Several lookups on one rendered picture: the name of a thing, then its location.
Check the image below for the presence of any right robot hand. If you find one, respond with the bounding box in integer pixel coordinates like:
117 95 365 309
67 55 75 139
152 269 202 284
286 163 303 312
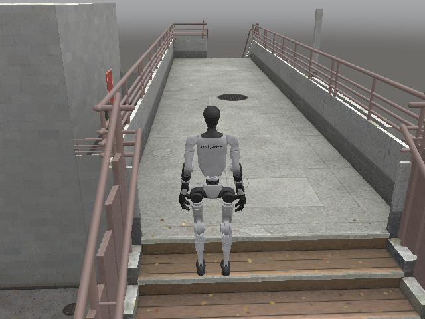
234 194 246 212

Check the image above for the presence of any left robot thigh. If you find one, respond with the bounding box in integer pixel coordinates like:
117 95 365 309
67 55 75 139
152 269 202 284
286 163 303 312
190 186 205 235

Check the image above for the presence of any robot left foot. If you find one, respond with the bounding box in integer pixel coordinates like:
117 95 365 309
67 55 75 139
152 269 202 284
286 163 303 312
196 259 206 276

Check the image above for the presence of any left robot hand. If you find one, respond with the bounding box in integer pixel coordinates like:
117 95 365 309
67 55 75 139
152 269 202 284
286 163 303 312
179 193 190 211

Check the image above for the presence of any robot right upper arm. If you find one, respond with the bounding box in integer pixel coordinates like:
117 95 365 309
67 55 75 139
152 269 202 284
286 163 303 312
226 134 240 173

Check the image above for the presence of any robot left upper arm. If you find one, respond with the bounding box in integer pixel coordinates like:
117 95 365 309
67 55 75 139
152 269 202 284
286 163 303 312
184 135 198 173

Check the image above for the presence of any left robot forearm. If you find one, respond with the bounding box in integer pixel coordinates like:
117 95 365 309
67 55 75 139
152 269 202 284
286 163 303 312
180 163 191 195

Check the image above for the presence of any right robot forearm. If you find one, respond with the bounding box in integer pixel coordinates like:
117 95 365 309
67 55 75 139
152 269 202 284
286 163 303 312
233 163 245 195

